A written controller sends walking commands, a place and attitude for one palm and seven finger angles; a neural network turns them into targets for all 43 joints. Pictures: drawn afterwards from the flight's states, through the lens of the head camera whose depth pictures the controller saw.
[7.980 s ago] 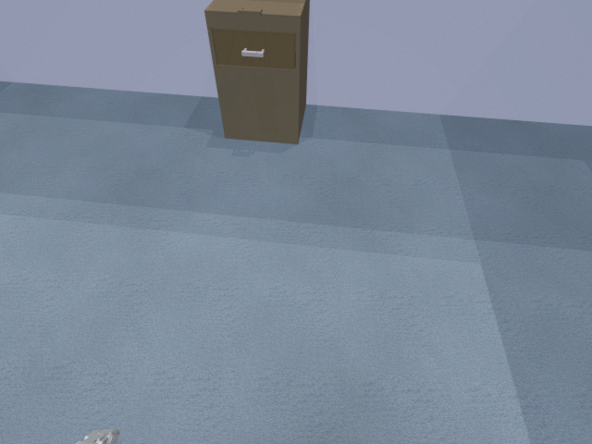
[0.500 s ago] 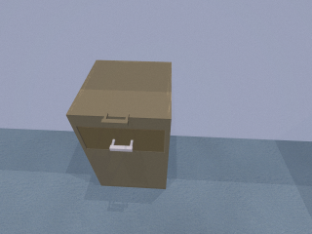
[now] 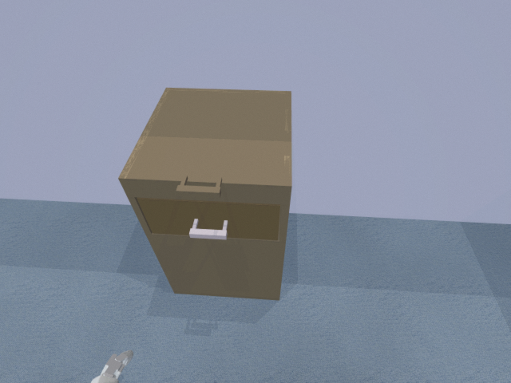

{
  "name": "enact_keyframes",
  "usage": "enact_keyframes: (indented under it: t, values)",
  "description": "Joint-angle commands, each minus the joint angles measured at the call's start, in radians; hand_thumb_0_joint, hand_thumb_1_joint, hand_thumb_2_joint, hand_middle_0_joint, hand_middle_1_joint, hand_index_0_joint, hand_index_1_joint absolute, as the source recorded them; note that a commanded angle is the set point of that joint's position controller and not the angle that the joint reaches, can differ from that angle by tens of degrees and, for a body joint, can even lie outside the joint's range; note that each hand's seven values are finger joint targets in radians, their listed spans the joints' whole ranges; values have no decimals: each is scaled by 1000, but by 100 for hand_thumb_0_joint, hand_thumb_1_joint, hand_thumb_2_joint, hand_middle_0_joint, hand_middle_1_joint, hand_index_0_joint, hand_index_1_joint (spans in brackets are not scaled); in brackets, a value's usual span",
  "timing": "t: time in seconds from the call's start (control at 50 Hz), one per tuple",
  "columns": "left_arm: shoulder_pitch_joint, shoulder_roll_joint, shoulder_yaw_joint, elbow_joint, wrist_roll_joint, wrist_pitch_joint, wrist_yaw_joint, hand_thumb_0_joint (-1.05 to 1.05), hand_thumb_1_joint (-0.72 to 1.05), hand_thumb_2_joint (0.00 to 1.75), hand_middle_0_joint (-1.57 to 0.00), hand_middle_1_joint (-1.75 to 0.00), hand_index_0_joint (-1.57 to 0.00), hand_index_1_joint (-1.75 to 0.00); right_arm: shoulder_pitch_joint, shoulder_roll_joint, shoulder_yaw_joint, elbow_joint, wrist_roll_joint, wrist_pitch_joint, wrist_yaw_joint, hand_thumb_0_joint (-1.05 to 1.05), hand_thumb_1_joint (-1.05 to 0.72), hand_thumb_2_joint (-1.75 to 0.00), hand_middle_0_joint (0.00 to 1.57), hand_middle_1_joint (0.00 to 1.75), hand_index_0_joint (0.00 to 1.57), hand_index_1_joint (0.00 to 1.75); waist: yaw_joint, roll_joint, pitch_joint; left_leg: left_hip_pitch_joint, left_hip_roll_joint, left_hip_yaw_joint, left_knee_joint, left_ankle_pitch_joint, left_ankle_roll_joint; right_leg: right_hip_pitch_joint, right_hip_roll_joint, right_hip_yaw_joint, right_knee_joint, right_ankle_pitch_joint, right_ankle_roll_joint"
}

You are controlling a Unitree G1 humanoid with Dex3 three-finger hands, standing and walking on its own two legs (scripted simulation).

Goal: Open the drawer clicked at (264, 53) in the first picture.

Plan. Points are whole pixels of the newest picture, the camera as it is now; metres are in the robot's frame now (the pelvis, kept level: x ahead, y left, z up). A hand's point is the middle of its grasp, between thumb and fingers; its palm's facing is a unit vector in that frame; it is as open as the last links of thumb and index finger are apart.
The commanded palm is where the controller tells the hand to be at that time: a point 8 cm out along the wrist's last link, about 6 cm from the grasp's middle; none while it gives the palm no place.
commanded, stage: raise the hand with hooked fingers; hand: left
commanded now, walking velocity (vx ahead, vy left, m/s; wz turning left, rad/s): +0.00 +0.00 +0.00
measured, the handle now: (209, 228) +0.55 +0.17 -0.24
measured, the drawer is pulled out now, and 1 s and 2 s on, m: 0.00 0.00 0.00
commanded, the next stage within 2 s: move the hooked fingers above the handle in 1.76 s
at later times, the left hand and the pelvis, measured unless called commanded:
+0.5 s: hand (126, 345) +0.18 +0.22 -0.03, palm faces +0.07 -0.06 -1.00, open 9.9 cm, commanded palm +0.17 +0.21 +0.02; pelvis -0.02 -0.04 -0.05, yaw +1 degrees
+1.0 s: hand (129, 281) +0.26 +0.22 +0.03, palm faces +0.06 -0.10 -0.99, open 12.8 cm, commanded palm +0.24 +0.22 +0.09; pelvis +0.00 -0.02 -0.01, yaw +0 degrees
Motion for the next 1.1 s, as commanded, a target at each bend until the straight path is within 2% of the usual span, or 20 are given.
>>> enact_keyframes:
  t: [0.0, 0.02, 0.06, 0.08, 0.12, 0.2, 0.24, 0.3, 0.34, 0.4, 0.44, 0.48, 0.52, 0.6, 0.62, 0.72, 0.82, 0.92, 0.96, 1.08]
  values:
    - [-104, 64, -46, -310, 374, -48, 137, 0, 71, 82, -21, -42, -21, -42, -223, -172, -47, -327, -49, -54, 15, 0, -90, -90, 20, 30, 20, 30, -31, -73, -75, -98, 31, -111, 20, 78, -13, -251, 73, -21, -1, -10, -50]
    - [-27, 80, -20, -282, 481, -50, 169, 0, 69, 81, -22, -43, -22, -43, -240, -171, -61, -367, -69, -21, 31, 0, -90, -90, 20, 30, 20, 30, 7, -106, -121, -115, 25, -94, 45, 73, -22, -256, 82, -17, 13, -59, -57]
    - [159, 34, -35, -188, 640, -55, 209, 0, 64, 79, -22, -47, -22, -47, -303, -167, -72, -432, -91, 63, 69, 0, -90, -90, 20, 30, 20, 30, 65, -170, -67, -198, 18, -72, 79, 50, -26, -294, 91, 17, 16, -81, -75]
    - [199, 37, -20, -167, 693, -66, 217, 0, 62, 78, -22, -48, -22, -48, -326, -163, -74, -456, -93, 109, 87, 0, -90, -90, 20, 30, 20, 30, 83, -205, -42, -236, 15, -60, 96, 44, -26, -293, 85, 36, 17, -53, -79]
    - [192, 96, 40, -215, 760, -115, 227, 0, 57, 76, -22, -51, -22, -51, -358, -148, -65, -503, -80, 172, 114, 0, -90, -90, 20, 30, 20, 30, 123, -205, -107, -276, 4, -45, 116, 78, -28, -229, 74, 78, 56, 59, -85]
    - [38, 249, 166, -395, 866, -179, 287, 0, 48, 72, -23, -57, -23, -57, -358, -126, -61, -549, -94, 231, 129, 0, -90, -90, 20, 30, 20, 30, 130, -49, -220, -233, -6, -42, 186, 130, -24, -265, 73, 133, 118, 138, -86]
    - [-93, 266, 178, -490, 895, -193, 328, 0, 43, 70, -23, -60, -23, -60, -355, -121, -62, -569, -111, 253, 132, 0, -90, -90, 20, 30, 20, 30, 100, 30, -273, -179, -7, -54, 244, 132, -18, -352, 69, 159, 142, 109, -85]
    - [-331, 304, 193, -601, 888, -224, 360, 0, 36, 67, -24, -64, -24, -64, -353, -116, -63, -560, -123, 274, 122, 0, -90, -90, 20, 30, 20, 30, 33, 43, -308, -160, -6, -82, 328, 77, -5, -452, 58, 182, 153, 38, -73]
    - [-348, 289, 174, -559, 855, -228, 356, 0, 32, 65, -24, -68, -24, -68, -357, -121, -61, -554, -115, 265, 111, 0, -90, -90, 20, 30, 20, 30, 9, 60, -283, -163, -11, -77, 355, 32, 2, -481, 55, 180, 133, -2, -66]
    - [-364, 272, 137, -530, 814, -194, 316, 0, 25, 62, -25, -72, -25, -72, -362, -125, -53, -539, -110, 263, 100, 0, -90, -90, 20, 30, 20, 30, -4, 45, -292, -183, -11, -76, 336, 40, 6, -413, 61, 146, 126, 57, -56]
    - [-334, 269, 116, -481, 794, -148, 272, 0, 20, 60, -25, -75, -25, -75, -366, -120, -41, -531, -98, 270, 91, 0, -90, -90, 20, 30, 20, 30, 11, 28, -265, -207, -10, -63, 284, 37, 8, -313, 60, 119, 94, 98, -47]
    - [-299, 286, 120, -440, 777, -100, 218, 0, 15, 58, -25, -78, -25, -78, -370, -116, -32, -524, -89, 276, 77, 0, -90, -90, 20, 30, 20, 30, 28, -61, -266, -231, -10, -53, 239, 51, 9, -203, 54, 123, 58, 156, -34]
    - [-281, 306, 138, -404, 757, -77, 167, 0, 11, 56, -26, -81, -26, -81, -370, -115, -20, -512, -80, 276, 66, 0, -90, -90, 20, 30, 20, 30, 43, -108, -251, -247, -12, -48, 198, 65, 6, -118, 44, 145, 28, 206, -26]
    - [-263, 367, 215, -430, 748, -122, 123, 0, 1, 52, -26, -87, -26, -87, -366, -117, -19, -495, -85, 265, 58, 0, -90, -90, 20, 30, 20, 30, 78, -65, -263, -207, -7, -45, 139, 131, 5, -29, 38, 132, 21, 315, -29]
    - [-252, 346, 203, -431, 748, -137, 124, 0, -1, 51, -27, -88, -27, -88, -360, -110, -20, -491, -85, 262, 60, 0, -90, -90, 20, 30, 20, 30, 80, -49, -257, -198, -9, -45, 129, 135, 3, -27, 35, 119, 21, 321, -28]
    - [-320, 352, 236, -450, 741, -194, 170, 0, -13, 46, -27, -96, -27, -96, -328, -122, -51, -473, -84, 252, 67, 0, -90, -90, 20, 30, 20, 30, 62, -32, -260, -160, -9, -40, 115, 154, 4, -42, 37, 102, 4, 314, -28]
    - [-401, 343, 211, -461, 741, -178, 194, 0, -24, 41, -28, -103, -28, -103, -313, -136, -74, -461, -77, 251, 74, 0, -90, -90, 20, 30, 20, 30, 48, -8, -301, -89, -5, -38, 104, 208, 6, -55, 44, 65, 10, 342, -31]
    - [-475, 344, 171, -439, 731, -120, 147, 0, -36, 36, -29, -111, -29, -111, -333, -146, -72, -458, -58, 262, 72, 0, -90, -90, 20, 30, 20, 30, 48, -4, -262, -35, 5, -37, 62, 238, 8, -48, 50, 34, -18, 325, -31]
    - [-523, 358, 166, -460, 736, -109, 123, 0, -41, 34, -29, -114, -29, -114, -340, -145, -70, -458, -55, 266, 71, 0, -90, -90, 20, 30, 20, 30, 57, 32, -283, 3, 9, -39, 43, 271, 6, -32, 53, 26, -23, 326, -36]
    - [-640, 371, 148, -401, 729, -73, 41, 0, -50, 30, -30, -120, -30, -120, -346, -139, -50, -461, -39, 281, 65, 0, -90, -90, 20, 30, 20, 30, 58, 2, -215, 42, 15, -42, -19, 282, 2, -3, 60, 10, -75, 308, -35]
